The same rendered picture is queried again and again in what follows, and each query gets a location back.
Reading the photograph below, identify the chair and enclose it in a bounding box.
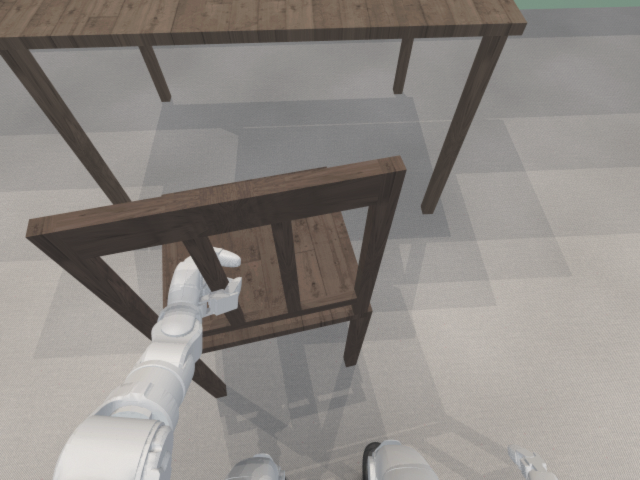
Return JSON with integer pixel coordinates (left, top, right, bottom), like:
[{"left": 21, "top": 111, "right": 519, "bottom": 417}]
[{"left": 26, "top": 155, "right": 407, "bottom": 398}]

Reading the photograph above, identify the table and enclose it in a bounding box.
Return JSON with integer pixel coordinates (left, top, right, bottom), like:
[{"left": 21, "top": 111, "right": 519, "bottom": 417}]
[{"left": 0, "top": 0, "right": 527, "bottom": 214}]

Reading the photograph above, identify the right robot hand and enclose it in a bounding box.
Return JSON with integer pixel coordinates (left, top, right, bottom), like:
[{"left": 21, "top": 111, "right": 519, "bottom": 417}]
[{"left": 507, "top": 444, "right": 558, "bottom": 480}]

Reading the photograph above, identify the robot left thigh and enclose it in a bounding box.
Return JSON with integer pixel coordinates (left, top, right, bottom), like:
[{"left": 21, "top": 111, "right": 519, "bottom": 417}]
[{"left": 224, "top": 457, "right": 285, "bottom": 480}]

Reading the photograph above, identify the robot thigh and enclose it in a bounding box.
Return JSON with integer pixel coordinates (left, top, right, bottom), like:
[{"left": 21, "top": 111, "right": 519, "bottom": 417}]
[
  {"left": 368, "top": 445, "right": 439, "bottom": 480},
  {"left": 224, "top": 457, "right": 285, "bottom": 480}
]

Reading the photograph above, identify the left robot upper arm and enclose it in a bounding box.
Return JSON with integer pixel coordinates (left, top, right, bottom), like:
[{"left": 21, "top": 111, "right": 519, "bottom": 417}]
[{"left": 57, "top": 415, "right": 174, "bottom": 480}]

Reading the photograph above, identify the left robot forearm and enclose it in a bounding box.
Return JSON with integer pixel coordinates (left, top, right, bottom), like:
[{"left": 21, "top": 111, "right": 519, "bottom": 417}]
[{"left": 53, "top": 302, "right": 202, "bottom": 480}]

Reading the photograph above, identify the robot right thigh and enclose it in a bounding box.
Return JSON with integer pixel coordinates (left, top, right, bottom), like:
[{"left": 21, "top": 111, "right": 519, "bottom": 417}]
[{"left": 368, "top": 445, "right": 439, "bottom": 480}]

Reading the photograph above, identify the left robot hand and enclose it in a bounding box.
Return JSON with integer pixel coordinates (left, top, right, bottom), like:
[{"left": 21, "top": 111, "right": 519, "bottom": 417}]
[{"left": 167, "top": 247, "right": 242, "bottom": 318}]

